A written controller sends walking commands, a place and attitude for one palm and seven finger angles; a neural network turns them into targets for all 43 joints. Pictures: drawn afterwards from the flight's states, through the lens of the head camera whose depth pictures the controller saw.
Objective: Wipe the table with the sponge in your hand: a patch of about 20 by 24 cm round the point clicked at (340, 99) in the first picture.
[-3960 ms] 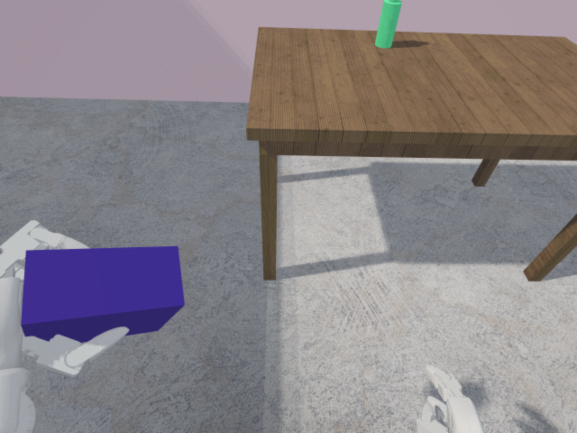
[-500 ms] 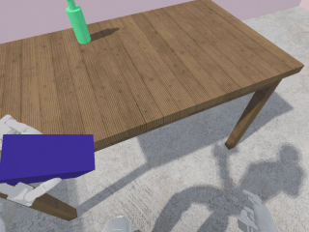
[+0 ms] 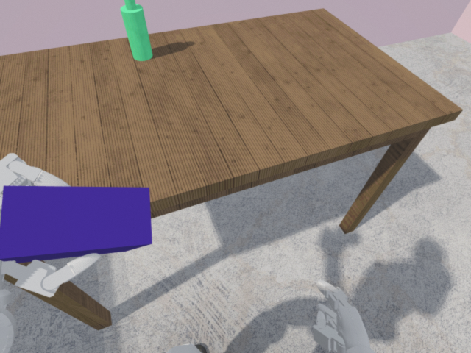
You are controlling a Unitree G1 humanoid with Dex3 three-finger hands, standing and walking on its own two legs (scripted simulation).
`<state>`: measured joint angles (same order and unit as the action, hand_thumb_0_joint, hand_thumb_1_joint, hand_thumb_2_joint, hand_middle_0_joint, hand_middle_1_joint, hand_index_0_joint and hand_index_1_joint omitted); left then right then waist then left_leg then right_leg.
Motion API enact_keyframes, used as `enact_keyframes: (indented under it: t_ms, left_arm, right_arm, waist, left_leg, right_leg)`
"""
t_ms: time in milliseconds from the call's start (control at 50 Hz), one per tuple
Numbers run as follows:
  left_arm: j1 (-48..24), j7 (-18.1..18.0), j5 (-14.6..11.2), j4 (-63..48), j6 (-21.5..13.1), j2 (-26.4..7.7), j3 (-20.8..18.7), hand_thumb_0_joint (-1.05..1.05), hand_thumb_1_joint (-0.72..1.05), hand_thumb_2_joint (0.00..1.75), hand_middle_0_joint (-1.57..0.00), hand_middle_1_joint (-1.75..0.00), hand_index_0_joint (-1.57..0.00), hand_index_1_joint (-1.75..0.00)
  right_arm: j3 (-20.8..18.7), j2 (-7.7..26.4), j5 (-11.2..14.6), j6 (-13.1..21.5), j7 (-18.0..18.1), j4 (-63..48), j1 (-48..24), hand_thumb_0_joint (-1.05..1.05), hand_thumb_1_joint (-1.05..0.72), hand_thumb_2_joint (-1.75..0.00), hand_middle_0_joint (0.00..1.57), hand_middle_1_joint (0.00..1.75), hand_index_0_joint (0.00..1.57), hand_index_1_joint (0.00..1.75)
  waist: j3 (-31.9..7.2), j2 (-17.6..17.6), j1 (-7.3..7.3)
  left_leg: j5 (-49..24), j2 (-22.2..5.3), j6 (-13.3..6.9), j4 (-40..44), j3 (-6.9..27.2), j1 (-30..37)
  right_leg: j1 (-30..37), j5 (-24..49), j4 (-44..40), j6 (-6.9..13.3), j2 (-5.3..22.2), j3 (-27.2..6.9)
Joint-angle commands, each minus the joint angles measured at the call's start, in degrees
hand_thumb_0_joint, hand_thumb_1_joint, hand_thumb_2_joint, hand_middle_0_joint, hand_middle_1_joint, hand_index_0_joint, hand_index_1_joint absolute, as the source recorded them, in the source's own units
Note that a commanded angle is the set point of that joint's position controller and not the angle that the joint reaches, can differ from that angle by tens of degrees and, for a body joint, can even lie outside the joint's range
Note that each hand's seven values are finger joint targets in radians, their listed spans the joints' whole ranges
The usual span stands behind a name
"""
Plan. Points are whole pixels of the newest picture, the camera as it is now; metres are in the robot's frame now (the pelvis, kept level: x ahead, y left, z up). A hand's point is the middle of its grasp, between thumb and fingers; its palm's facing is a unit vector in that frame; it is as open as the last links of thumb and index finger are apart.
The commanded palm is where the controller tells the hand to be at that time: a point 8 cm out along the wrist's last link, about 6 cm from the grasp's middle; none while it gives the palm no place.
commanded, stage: come to a stop and stand still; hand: left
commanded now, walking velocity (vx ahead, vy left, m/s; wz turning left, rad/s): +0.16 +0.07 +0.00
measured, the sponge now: (100, 225) +0.23 +0.19 +0.16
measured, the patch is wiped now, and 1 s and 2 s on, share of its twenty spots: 0.00 0.00 0.00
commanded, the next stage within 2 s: look again from close up in 0.90 s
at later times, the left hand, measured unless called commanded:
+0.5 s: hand (27, 271) +0.17 +0.24 +0.17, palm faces +0.39 -0.81 -0.43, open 10.6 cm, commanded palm +0.12 +0.28 +0.18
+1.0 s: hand (15, 308) +0.14 +0.24 +0.16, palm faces +0.41 -0.82 -0.39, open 10.6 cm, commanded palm +0.08 +0.28 +0.18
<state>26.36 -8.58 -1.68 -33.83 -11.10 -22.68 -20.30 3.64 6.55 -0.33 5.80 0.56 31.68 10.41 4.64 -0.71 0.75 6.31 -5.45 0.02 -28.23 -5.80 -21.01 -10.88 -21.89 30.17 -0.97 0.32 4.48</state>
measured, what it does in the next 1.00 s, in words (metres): steps on the spot: left foot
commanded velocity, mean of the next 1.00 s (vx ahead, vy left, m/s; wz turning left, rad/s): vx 0.03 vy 0.04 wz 0.00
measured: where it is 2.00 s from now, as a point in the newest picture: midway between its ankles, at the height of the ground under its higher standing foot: outside the picture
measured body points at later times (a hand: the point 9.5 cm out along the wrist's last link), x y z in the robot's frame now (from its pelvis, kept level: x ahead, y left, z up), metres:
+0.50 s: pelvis -0.04 +0.00 +0.00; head -0.02 +0.01 +0.45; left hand +0.15 +0.28 +0.19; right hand +0.13 -0.24 -0.07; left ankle -0.02 +0.10 -0.73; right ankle -0.04 -0.12 -0.72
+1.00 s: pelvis -0.08 -0.01 +0.00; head -0.07 +0.00 +0.45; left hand +0.11 +0.28 +0.18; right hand +0.08 -0.25 -0.08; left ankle -0.02 +0.10 -0.73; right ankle -0.05 -0.12 -0.73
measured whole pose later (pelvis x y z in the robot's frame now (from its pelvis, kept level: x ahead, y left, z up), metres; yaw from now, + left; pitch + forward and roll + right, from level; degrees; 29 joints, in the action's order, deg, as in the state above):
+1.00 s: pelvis -0.08 -0.01 +0.00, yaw +1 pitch -2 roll -1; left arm 26.0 -9.2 -0.6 -26.1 -11.4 -20.4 -19.3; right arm 0.7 12.5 0.2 4.6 4.0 34.7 13.6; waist 2.7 0.0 -0.3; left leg 10.7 -3.5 -0.9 -29.8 -5.5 -17.6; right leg -13.5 -12.7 27.6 0.6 0.1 5.0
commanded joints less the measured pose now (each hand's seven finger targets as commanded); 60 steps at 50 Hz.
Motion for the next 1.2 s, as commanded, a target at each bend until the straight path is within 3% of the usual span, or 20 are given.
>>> enact_keyframes:
  t_ms: [0,40,100,180,240,300,340,380,420,540,580,640,780,880,960,980,1000,1040,1120,1180]
  left_arm:
    - [-1.7,-0.9,-1.2,-6.9,-2.4,-7.6,-7.5,0.0,0.1,1.3,-1.2,-1.6,-1.2,-1.6]
    - [-1.5,-0.6,-1.6,-6.1,-0.9,-8.4,-7.0,0.0,0.1,1.3,-1.2,-1.6,-1.2,-1.6]
    - [-2.1,-0.9,-1.2,-3.8,-1.0,-7.9,-6.2,0.0,0.1,1.3,-1.2,-1.6,-1.2,-1.6]
    - [-6.3,-1.4,0.2,-2.1,-3.1,-8.5,-5.9,0.0,0.1,1.3,-1.2,-1.6,-1.2,-1.6]
    - [-5.4,-1.5,0.5,-3.4,-3.9,-8.6,-5.8,0.0,0.1,1.3,-1.2,-1.6,-1.2,-1.6]
    - [-3.8,-1.7,0.3,-7.6,-4.3,-8.7,-6.2,0.0,0.1,1.3,-1.2,-1.6,-1.2,-1.6]
    - [-2.0,-1.9,0.0,-10.0,-5.0,-8.8,-6.6,0.0,0.1,1.3,-1.2,-1.6,-1.2,-1.6]
    - [1.2,-1.6,0.0,-9.2,-5.5,-8.4,-6.4,0.0,0.1,1.3,-1.2,-1.6,-1.2,-1.6]
    - [-1.4,-1.4,0.7,-11.4,-5.8,-8.7,-6.2,0.0,0.1,1.3,-1.2,-1.6,-1.2,-1.6]
    - [-3.4,-1.6,0.5,-6.7,-5.0,-6.7,-5.0,0.0,0.1,1.3,-1.2,-1.6,-1.2,-1.6]
    - [-4.1,-1.4,0.4,-4.7,-4.8,-6.7,-5.5,0.0,0.1,1.3,-1.2,-1.6,-1.2,-1.6]
    - [-3.4,-1.0,-0.7,-4.8,-3.5,-6.3,-4.8,0.0,0.1,1.3,-1.2,-1.6,-1.2,-1.6]
    - [-5.5,-1.1,-0.3,-5.5,-3.2,-7.2,-5.2,0.0,0.1,1.3,-1.2,-1.6,-1.2,-1.6]
    - [-4.8,-1.4,0.4,-5.6,-4.2,-6.5,-4.9,0.0,0.1,1.3,-1.2,-1.6,-1.2,-1.6]
    - [-2.9,-1.5,0.3,-5.6,-4.6,-6.3,-5.0,0.0,0.1,1.3,-1.2,-1.6,-1.2,-1.6]
    - [-60.3,0.0,7.5,-15.4,-9.7,-52.7,-38.0,0.0,0.1,1.3,-1.2,-1.6,-1.2,-1.6]
    - [-28.3,2.4,2.2,15.0,-6.5,-18.3,-14.1,0.0,0.1,1.3,-1.2,-1.6,-1.2,-1.6]
    - [-15.8,2.2,0.0,13.7,-5.9,-8.2,-7.5,0.0,0.1,1.3,-1.2,-1.6,-1.2,-1.6]
    - [-5.3,3.3,-1.3,-0.2,-5.7,-4.0,-1.8,0.0,0.1,1.3,-1.2,-1.6,-1.2,-1.6]
    - [-3.9,2.5,0.0,-3.0,-4.7,-6.6,-4.6,0.0,0.1,1.3,-1.2,-1.6,-1.2,-1.6]
  right_arm:
    - [-5.4,9.7,0.7,0.5,1.4,-7.3,-2.4,0.0,-0.9,-0.9,0.2,0.3,0.2,0.3]
    - [-5.5,9.7,0.9,-0.4,2.0,-7.2,-3.5,0.0,-0.9,-0.9,0.2,0.3,0.2,0.3]
    - [-4.5,9.6,0.8,-0.3,2.4,-5.9,-4.8,0.0,-0.9,-0.9,0.2,0.3,0.2,0.3]
    - [-4.9,10.4,0.6,0.5,3.4,-4.6,-4.6,0.0,-0.9,-0.9,0.2,0.3,0.2,0.3]
    - [-5.6,10.8,0.4,0.8,3.6,-4.9,-3.8,0.0,-0.9,-0.9,0.2,0.3,0.2,0.3]
    - [-6.5,11.4,0.3,0.7,3.4,-5.6,-2.2,0.0,-0.9,-0.9,0.2,0.3,0.2,0.3]
    - [-7.1,12.6,0.5,0.9,3.7,-6.5,-2.0,0.0,-0.9,-0.9,0.2,0.3,0.2,0.3]
    - [-6.9,12.1,0.4,1.3,3.3,-6.7,-1.5,0.0,-0.9,-0.9,0.2,0.3,0.2,0.3]
    - [-6.7,12.0,-0.3,2.0,3.1,-6.2,-1.8,0.0,-0.9,-0.9,0.2,0.3,0.2,0.3]
    - [-5.9,12.2,0.6,3.1,2.8,-5.3,-1.5,0.0,-0.9,-0.9,0.2,0.3,0.2,0.3]
    - [-5.5,11.6,0.5,2.7,2.7,-5.5,-1.8,0.0,-0.9,-0.9,0.2,0.3,0.2,0.3]
    - [-5.7,10.8,0.6,1.6,2.7,-5.7,-2.1,0.0,-0.9,-0.9,0.2,0.3,0.2,0.3]
    - [-4.5,10.6,0.0,0.7,3.8,-5.8,-4.5,0.0,-0.9,-0.9,0.2,0.3,0.2,0.3]
    - [-4.7,11.1,0.2,1.6,4.0,-5.9,-3.6,0.0,-0.9,-0.9,0.2,0.3,0.2,0.3]
    - [-5.2,11.3,0.4,2.4,3.8,-5.8,-2.7,0.0,-0.9,-0.9,0.2,0.3,0.2,0.3]
    - [-7.6,13.5,-3.1,5.4,3.2,-4.3,2.1,0.0,-0.9,-0.9,0.2,0.3,0.2,0.3]
    - [-4.6,6.7,-0.9,5.1,2.9,-1.4,-0.6,0.0,-0.9,-0.9,0.2,0.3,0.2,0.3]
    - [-6.3,10.2,1.3,5.9,2.5,-6.4,-0.8,0.0,-0.9,-0.9,0.2,0.3,0.2,0.3]
    - [-6.0,11.6,1.6,6.9,0.5,-7.9,-3.6,0.0,-0.9,-0.9,0.2,0.3,0.2,0.3]
    - [-5.4,12.2,1.5,6.8,0.5,-9.1,-4.3,0.0,-0.9,-0.9,0.2,0.3,0.2,0.3]
  waist:
    - [-11.3,-3.8,-1.9]
    - [-7.1,9.4,-1.14]
    - [-5.0,11.2,-0.63]
    - [-6.1,9.0,-0.01]
    - [-6.5,6.3,0.46]
    - [-10.2,4.4,-0.51]
    - [-12.8,-5.5,-0.19]
    - [-12.7,-12.6,-0.05]
    - [-9.3,-14.6,-0.24]
    - [-9.2,-9.6,-0.94]
    - [-10.1,-4.3,-1.04]
    - [-10.7,6.8,-1.42]
    - [-5.6,0.6,-0.88]
    - [-6.4,-6.2,-0.31]
    - [-9.3,-5.1,-0.31]
    - [-0.3,5.4,3.41]
    - [-9.5,7.6,0.4]
    - [-11.6,-2.4,1.31]
    - [-10.2,-6.7,1.65]
    - [-8.0,-2.1,1.9]
  left_leg:
    - [16.9,-3.1,0.1,1.9,2.8,3.9]
    - [16.7,1.8,1.5,-10.2,1.1,1.7]
    - [15.7,1.8,1.3,-20.3,4.1,-6.6]
    - [14.7,2.4,1.1,-15.2,2.3,-5.8]
    - [13.9,3.0,0.4,-7.3,1.3,-1.3]
    - [4.9,3.5,0.2,4.0,0.9,8.0]
    - [-11.5,-4.5,-2.4,6.7,7.6,15.1]
    - [-24.0,-10.3,-5.5,6.4,14.1,16.9]
    - [-18.4,-11.8,-6.6,9.3,15.2,10.9]
    - [-8.4,-8.0,-3.2,5.3,8.5,6.9]
    - [-1.5,-5.2,-1.4,3.2,6.7,3.8]
    - [7.7,0.7,0.8,-3.7,3.2,6.8]
    - [12.9,-1.4,-0.8,4.0,6.6,6.7]
    - [15.1,-3.7,-1.6,9.5,9.0,2.1]
    - [9.9,-3.1,-1.2,7.3,7.8,3.0]
    - [7.7,-1.3,-1.5,-4.7,2.6,-3.6]
    - [7.5,5.5,-0.7,-7.1,4.8,5.3]
    - [6.9,3.7,0.3,-1.1,2.1,11.4]
    - [14.5,0.9,-1.4,7.6,6.5,10.3]
    - [25.7,-2.1,-2.3,14.2,9.8,-0.1]
  right_leg:
    - [3.2,1.9,-12.0,3.3,4.8,-4.8]
    - [-6.0,-9.4,-17.5,7.6,13.8,-18.7]
    - [-2.4,3.7,-16.7,9.2,16.6,-18.5]
    - [3.5,22.5,-12.5,8.7,16.0,-12.9]
    - [4.6,25.9,-10.9,8.7,16.3,-12.6]
    - [4.9,27.4,-5.5,5.4,13.0,-9.8]
    - [1.0,21.3,1.5,1.5,5.9,-4.8]
    - [-5.7,2.4,5.6,0.0,2.3,-1.8]
    - [-5.2,-5.1,9.7,0.1,1.9,-1.7]
    - [2.1,7.1,-3.9,-0.4,1.4,-0.5]
    - [5.2,16.6,-5.9,0.5,3.4,-3.5]
    - [-1.1,15.8,-9.9,4.1,10.0,-12.6]
    - [-7.4,-1.7,-11.4,2.2,6.1,-8.7]
    - [-0.8,4.2,-6.5,1.0,2.5,-5.1]
    - [1.5,8.8,-6.1,1.0,2.8,-5.3]
    - [-7.3,16.7,-16.2,0.6,7.6,-14.1]
    - [-7.4,14.6,-12.4,6.5,10.7,-15.5]
    - [-5.1,9.5,-10.9,5.3,8.9,-13.9]
    - [-3.5,-1.4,-10.2,2.2,3.0,-8.4]
    - [2.1,-0.2,-5.2,1.0,0.2,-4.5]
